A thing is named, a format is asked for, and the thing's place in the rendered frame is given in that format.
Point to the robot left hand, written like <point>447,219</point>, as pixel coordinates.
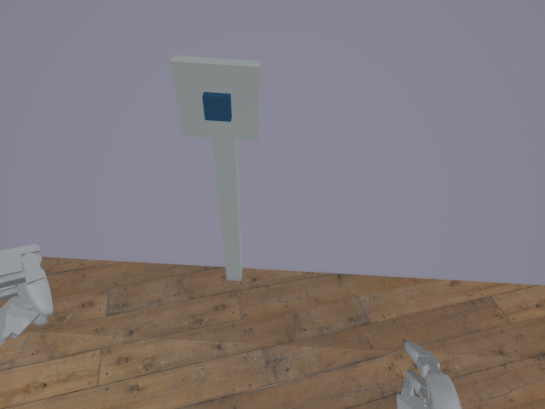
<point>21,275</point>

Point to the robot right hand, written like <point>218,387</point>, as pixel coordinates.
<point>436,391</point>

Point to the panel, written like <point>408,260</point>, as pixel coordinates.
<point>192,77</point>

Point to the button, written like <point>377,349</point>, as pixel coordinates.
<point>217,106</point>

